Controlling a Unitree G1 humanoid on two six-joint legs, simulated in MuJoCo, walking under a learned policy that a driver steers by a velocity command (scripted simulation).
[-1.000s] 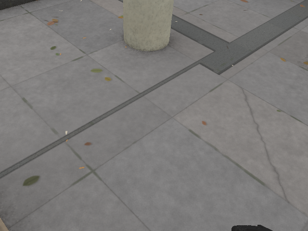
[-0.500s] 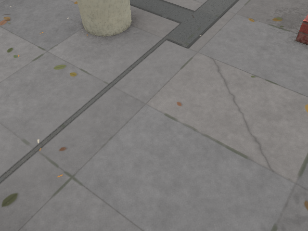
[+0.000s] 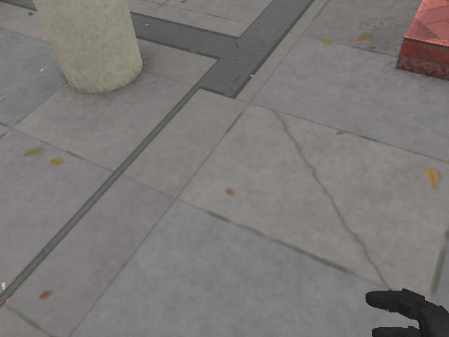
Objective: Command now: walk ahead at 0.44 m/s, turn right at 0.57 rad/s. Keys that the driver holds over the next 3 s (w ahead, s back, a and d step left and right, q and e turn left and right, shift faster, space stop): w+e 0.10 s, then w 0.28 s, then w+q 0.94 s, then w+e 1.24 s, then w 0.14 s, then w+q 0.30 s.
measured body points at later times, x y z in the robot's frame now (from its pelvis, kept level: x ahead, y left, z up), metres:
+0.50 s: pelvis +0.27 +0.02 +0.00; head +0.30 +0.02 +0.45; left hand +0.50 +0.20 -0.11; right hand +0.14 -0.20 -0.13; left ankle +0.18 +0.12 -0.74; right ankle +0.39 -0.13 -0.70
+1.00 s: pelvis +0.52 +0.01 +0.00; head +0.55 +0.02 +0.45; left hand +0.46 +0.26 -0.15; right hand +0.72 -0.21 -0.11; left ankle +0.66 +0.14 -0.70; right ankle +0.41 -0.11 -0.74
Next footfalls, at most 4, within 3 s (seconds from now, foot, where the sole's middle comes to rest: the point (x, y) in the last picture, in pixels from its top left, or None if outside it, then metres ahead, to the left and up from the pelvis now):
0.10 left None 0.22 0.11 -0.78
0.58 right None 0.45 -0.11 -0.78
1.10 left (237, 269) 0.72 0.14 -0.78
1.70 right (248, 188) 1.06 0.13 -0.78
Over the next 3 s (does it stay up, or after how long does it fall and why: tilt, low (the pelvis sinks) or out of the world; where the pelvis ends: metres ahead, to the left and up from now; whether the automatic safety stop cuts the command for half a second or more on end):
stays up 1.55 0.14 0.01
